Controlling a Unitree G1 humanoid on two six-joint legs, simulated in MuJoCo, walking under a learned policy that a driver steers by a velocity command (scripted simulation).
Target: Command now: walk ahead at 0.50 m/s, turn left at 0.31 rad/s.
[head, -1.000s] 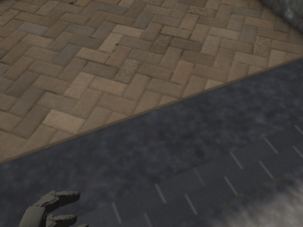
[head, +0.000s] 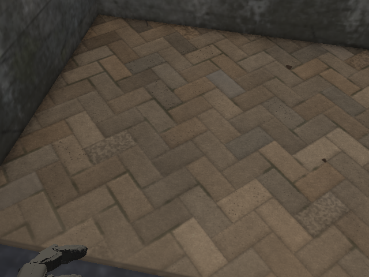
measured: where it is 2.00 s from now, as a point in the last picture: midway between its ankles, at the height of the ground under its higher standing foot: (192, 216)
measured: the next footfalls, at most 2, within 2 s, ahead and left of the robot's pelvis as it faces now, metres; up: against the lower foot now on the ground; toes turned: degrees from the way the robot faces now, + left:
left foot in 0.50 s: +0.43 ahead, +0.14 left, +0.00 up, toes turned +0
right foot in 1.02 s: +0.68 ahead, -0.16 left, +0.00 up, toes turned -20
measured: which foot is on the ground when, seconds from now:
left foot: down 0.00-0.02, up 0.04-0.48, down 0.50-1.00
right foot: down 0.00-0.50, up 0.52-1.00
